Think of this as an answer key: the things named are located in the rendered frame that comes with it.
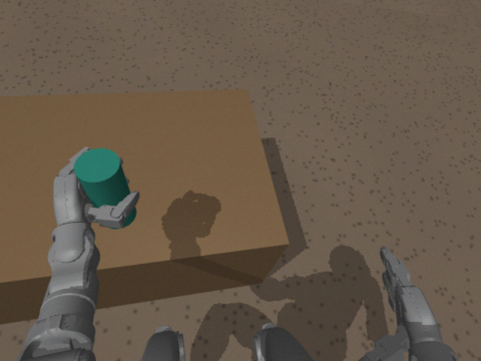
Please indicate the right robot hand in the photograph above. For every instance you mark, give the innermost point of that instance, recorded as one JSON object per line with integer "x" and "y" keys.
{"x": 415, "y": 320}

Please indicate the can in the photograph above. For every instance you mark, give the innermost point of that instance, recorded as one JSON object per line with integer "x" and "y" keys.
{"x": 101, "y": 175}

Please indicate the left robot hand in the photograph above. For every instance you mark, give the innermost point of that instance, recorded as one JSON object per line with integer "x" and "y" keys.
{"x": 72, "y": 204}

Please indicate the right robot arm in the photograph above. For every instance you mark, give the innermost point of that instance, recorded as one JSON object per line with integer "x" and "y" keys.
{"x": 431, "y": 351}

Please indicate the left robot arm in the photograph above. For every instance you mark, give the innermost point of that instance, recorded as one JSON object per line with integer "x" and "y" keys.
{"x": 64, "y": 330}

